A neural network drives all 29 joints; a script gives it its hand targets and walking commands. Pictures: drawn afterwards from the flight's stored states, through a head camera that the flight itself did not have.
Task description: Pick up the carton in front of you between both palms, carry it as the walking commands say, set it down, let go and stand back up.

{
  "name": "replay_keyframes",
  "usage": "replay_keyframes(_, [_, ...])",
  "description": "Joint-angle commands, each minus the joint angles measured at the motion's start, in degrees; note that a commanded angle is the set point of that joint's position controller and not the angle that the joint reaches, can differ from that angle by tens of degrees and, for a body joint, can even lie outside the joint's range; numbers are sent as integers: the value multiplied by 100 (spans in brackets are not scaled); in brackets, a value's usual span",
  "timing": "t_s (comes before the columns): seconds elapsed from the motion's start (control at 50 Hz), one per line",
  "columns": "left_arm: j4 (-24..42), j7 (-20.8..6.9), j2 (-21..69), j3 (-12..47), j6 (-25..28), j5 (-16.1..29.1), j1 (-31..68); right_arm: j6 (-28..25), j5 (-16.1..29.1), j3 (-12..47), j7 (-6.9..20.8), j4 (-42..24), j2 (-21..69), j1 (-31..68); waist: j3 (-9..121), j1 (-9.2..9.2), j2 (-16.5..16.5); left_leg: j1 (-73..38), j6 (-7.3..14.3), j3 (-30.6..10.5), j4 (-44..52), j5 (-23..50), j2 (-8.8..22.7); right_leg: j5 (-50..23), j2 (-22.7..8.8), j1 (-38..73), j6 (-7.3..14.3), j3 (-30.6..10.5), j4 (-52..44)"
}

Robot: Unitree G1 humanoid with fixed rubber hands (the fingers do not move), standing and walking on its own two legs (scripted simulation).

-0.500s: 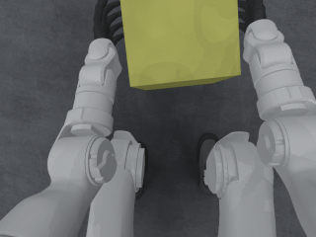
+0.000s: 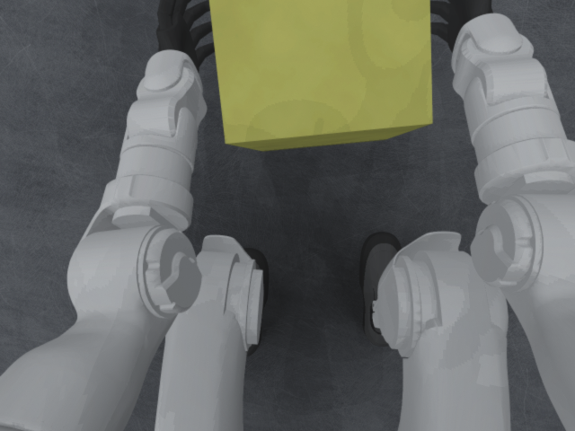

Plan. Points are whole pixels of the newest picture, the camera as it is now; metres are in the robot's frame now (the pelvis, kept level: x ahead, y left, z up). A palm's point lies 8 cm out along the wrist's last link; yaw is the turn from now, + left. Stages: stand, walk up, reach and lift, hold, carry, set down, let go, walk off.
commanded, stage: set down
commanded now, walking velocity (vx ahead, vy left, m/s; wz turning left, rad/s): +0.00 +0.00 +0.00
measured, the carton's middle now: (318, 64) +0.53 -0.04 -0.24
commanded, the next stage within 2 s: let go in 1.50 s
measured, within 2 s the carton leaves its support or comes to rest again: neither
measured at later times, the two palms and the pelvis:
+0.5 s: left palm (166, 72) +0.52 +0.14 -0.18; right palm (513, 24) +0.53 -0.25 -0.18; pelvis +0.00 +0.00 +0.00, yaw -1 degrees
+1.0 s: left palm (70, 0) +0.53 +0.13 +0.00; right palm out of the picture +0.54 -0.25 -0.01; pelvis +0.01 +0.00 +0.11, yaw -1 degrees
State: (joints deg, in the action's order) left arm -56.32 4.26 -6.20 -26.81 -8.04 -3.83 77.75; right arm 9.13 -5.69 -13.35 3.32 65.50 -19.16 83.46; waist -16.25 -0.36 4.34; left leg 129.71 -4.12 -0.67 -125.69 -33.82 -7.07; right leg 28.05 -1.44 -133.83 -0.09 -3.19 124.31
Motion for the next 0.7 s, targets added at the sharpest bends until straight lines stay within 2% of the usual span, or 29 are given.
replay_keyframes(0.0, [-184, -1036, 3814, 1425, -130, 90, 2190, -26, 103, 874, 974, -90, 3620, 1798, 4331, -359, -310, -1277, 213, 413, 1113, 462, -297, -585, 507, 2793, 233, 290, -938])
replay_keyframes(0.1, [-240, -904, 3323, 1290, -44, 39, 2074, -118, 58, 761, 841, -63, 3084, 1793, 4358, -311, -311, -1458, 127, 439, 1081, 468, -232, -590, 445, 2905, 159, 278, -927])
replay_keyframes(0.14, [-307, -718, 2553, 1058, 46, 16, 1827, -220, 32, 562, 648, -40, 2276, 1708, 4443, -282, -330, -1685, 53, 488, 1061, 493, -169, -585, 386, 3028, 102, 290, -916])
replay_keyframes(0.16, [-332, -551, 1841, 861, 120, 11, 1632, -292, 12, 379, 468, 4, 1561, 1570, 4517, -265, -350, -1832, 3, 522, 1047, 510, -125, -580, 341, 3130, 70, 295, -917])
replay_keyframes(0.2, [-316, -33, -270, 553, 317, 135, 1049, -514, 116, 30, -117, 124, -581, 1084, 4815, -219, -454, -2158, -82, 584, 1013, 570, -4, -608, 224, 3466, -2, 294, -948])
replay_keyframes(0.22, [-294, 189, -906, 624, 421, 296, 922, -655, 295, 67, -366, 128, -1235, 1049, 4924, -183, -509, -2271, -107, 582, 1006, 627, 58, -625, 182, 3591, -26, 276, -973])
replay_keyframes(0.24, [-245, 312, -1110, 769, 509, 502, 990, -744, 524, 213, -485, 152, -1361, 1187, 5064, -135, -547, -2341, -119, 563, 978, 767, 104, -734, 154, 3690, -46, 230, -945])
replay_keyframes(0.28, [-195, 421, -1272, 1119, 656, 957, 1146, -896, 1035, 512, -570, 111, -1514, 1539, 5461, -69, -601, -2377, -103, 533, 917, 1106, 190, -1121, 105, 3905, -68, 169, -812])
replay_keyframes(0.34, [95, 425, -1240, 1631, 773, 1477, 1331, -1034, 1616, 996, -544, -208, -1582, 1815, 6035, -13, -648, -2339, -69, 486, 861, 1487, 255, -1650, 40, 4378, -39, 82, -641])
replay_keyframes(0.44, [666, 509, -1378, 1952, 755, 1843, 1254, -966, 2092, 1346, -471, -491, -1614, 1641, 7008, 117, -782, -2746, -26, 528, 909, 1688, 308, -2030, 16, 5147, -51, 143, -549])
replay_keyframes(0.5, [1004, 630, -1427, 1882, 663, 1787, 910, -860, 2067, 1291, -471, -650, -1719, 1335, 7644, 183, -829, -3092, -28, 635, 1059, 1678, 275, -2024, 71, 5598, -56, 276, -643])
replay_keyframes(0.58, [1572, 733, -1239, 1746, 470, 1608, 446, -659, 1747, 957, -482, -1201, -1745, 1006, 8250, 107, -927, -3424, -1, 721, 1456, 1652, 159, -1968, 199, 5917, -52, 496, -1018])
replay_keyframes(0.62, [1697, 760, -1111, 1639, 347, 1464, 230, -531, 1524, 751, -470, -1320, -1686, 807, 8109, 72, -927, -3405, 11, 735, 1691, 1566, 105, -1828, 251, 5783, -48, 566, -1261])
replay_keyframes(0.68, [1541, 738, -875, 1428, 239, 1230, -36, -436, 1253, 523, -409, -1188, -1475, 534, 7194, 84, -877, -3071, 21, 703, 2019, 1283, 77, -1439, 264, 5086, -39, 579, -1614])
